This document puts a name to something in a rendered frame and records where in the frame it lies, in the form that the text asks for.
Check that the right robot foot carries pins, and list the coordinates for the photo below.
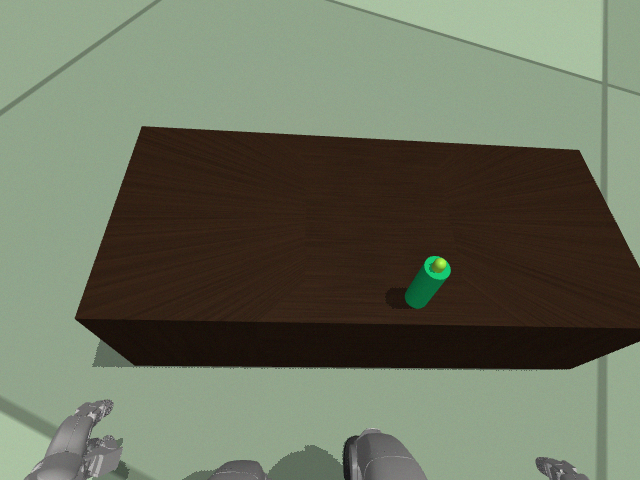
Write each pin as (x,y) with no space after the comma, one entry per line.
(346,465)

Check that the left robot arm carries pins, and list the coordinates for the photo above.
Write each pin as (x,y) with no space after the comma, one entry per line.
(59,466)

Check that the bottle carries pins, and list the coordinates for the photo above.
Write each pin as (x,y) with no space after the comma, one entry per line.
(428,280)

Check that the left robot hand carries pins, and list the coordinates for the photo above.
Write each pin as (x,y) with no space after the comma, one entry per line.
(73,435)

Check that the right robot hand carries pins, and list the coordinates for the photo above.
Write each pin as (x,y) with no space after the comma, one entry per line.
(557,470)

